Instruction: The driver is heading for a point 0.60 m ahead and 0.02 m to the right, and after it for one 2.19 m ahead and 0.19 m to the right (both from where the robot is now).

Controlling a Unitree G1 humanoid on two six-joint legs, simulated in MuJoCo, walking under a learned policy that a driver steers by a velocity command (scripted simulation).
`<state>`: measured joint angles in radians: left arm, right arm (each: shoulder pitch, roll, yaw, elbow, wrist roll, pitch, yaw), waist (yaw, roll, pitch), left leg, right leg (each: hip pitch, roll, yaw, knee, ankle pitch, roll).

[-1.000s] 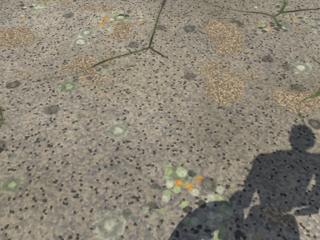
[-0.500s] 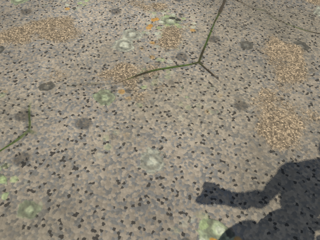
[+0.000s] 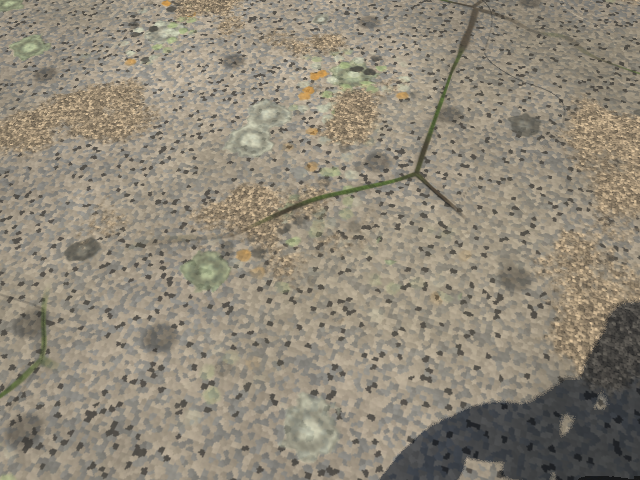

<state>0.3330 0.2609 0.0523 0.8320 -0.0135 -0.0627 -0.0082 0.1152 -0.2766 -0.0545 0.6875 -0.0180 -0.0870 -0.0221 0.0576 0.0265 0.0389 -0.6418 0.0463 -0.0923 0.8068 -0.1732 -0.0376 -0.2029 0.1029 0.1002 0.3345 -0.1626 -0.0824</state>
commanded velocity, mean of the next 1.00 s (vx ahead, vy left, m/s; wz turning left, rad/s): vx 0.24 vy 0.00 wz -0.10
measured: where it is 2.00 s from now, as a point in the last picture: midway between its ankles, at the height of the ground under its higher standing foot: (344, 377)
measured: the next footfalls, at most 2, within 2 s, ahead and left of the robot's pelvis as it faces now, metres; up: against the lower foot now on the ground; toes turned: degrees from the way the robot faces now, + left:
left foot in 0.18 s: +0.25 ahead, +0.11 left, +0.00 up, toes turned -13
right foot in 0.56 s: +0.12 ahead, -0.11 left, +0.00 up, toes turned -14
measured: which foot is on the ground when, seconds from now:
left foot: up 0.00-0.16, down 0.18-0.56, up 0.58-1.00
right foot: down 0.00-0.18, up 0.20-0.54, down 0.56-1.00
